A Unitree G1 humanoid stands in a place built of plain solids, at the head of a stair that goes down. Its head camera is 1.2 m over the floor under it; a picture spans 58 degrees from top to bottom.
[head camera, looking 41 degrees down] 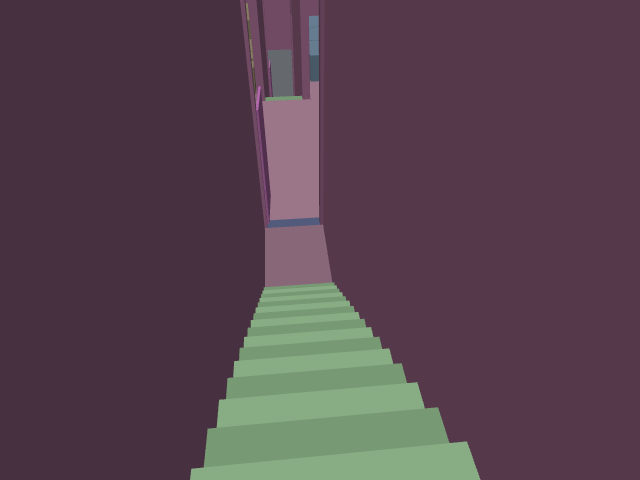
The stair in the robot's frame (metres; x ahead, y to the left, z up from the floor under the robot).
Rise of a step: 0.19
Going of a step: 0.23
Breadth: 0.98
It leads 5 degrees to the left of straight ahead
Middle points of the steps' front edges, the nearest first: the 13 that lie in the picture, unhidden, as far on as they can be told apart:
0.66 -0.04 -0.38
0.89 -0.02 -0.57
1.12 0.00 -0.76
1.35 0.02 -0.95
1.59 0.05 -1.14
1.82 0.07 -1.33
2.05 0.09 -1.51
2.28 0.11 -1.70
2.51 0.13 -1.89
2.75 0.16 -2.08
2.98 0.18 -2.27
3.21 0.20 -2.46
3.44 0.22 -2.65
